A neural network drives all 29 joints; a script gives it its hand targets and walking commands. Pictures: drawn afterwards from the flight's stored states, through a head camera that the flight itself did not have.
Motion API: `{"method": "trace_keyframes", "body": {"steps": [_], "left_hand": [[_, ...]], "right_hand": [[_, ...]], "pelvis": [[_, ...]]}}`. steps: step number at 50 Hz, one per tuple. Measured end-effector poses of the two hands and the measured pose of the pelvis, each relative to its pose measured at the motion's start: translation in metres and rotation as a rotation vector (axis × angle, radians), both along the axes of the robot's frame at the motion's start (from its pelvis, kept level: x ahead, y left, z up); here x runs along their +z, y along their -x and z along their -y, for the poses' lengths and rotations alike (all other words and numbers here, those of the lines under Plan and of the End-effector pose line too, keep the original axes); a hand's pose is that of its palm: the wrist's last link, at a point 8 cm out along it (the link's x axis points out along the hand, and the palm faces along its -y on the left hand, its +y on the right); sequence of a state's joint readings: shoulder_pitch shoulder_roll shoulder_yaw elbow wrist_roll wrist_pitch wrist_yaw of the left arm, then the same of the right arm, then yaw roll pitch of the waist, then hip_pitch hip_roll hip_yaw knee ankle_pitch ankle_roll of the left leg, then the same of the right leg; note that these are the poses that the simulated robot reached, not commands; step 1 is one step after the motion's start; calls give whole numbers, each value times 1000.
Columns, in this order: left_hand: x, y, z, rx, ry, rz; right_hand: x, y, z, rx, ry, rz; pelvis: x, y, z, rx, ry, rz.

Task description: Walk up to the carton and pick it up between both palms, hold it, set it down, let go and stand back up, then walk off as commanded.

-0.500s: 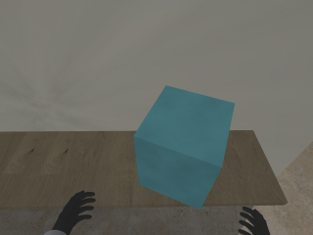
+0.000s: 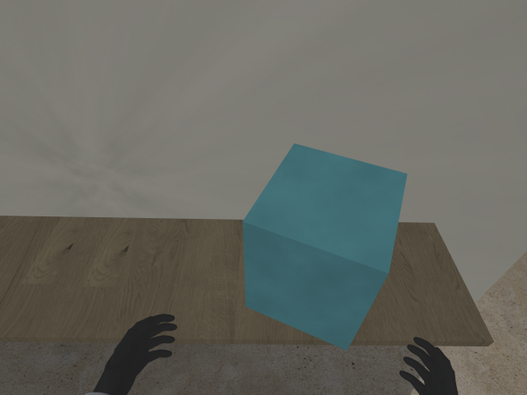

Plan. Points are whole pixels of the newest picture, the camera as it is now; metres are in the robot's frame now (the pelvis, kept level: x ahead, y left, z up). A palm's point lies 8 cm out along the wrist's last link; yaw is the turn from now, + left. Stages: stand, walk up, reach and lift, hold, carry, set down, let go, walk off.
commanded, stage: reach and lift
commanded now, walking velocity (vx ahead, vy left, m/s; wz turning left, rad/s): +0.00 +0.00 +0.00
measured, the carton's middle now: (320, 245) +0.38 -0.06 +0.01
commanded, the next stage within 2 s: none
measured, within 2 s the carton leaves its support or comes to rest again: neither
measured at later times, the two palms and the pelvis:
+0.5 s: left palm (143, 309) +0.22 +0.20 +0.06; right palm (452, 360) +0.18 -0.21 +0.04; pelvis +0.01 +0.00 +0.01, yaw +0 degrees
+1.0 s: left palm (153, 255) +0.28 +0.20 +0.10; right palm (463, 311) +0.23 -0.22 +0.09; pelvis +0.01 -0.02 +0.01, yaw +0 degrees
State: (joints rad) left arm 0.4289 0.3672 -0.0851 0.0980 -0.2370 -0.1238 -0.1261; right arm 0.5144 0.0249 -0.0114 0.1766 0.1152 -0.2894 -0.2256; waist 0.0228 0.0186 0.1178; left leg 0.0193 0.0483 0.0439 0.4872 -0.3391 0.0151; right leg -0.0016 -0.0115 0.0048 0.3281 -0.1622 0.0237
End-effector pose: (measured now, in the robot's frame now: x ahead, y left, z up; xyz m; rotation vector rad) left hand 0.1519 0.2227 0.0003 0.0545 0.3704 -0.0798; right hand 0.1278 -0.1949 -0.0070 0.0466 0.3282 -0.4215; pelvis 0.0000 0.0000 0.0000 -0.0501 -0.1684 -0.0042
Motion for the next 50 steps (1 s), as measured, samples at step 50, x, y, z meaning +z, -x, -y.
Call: {"method": "trace_keyframes", "body": {"steps": [50], "left_hand": [[96, -131, 27, -61, -11, 78]], "right_hand": [[94, -98, 29, 86, -24, 60]], "pelvis": [[7, -8, 17, 10, -31, -85]]}}
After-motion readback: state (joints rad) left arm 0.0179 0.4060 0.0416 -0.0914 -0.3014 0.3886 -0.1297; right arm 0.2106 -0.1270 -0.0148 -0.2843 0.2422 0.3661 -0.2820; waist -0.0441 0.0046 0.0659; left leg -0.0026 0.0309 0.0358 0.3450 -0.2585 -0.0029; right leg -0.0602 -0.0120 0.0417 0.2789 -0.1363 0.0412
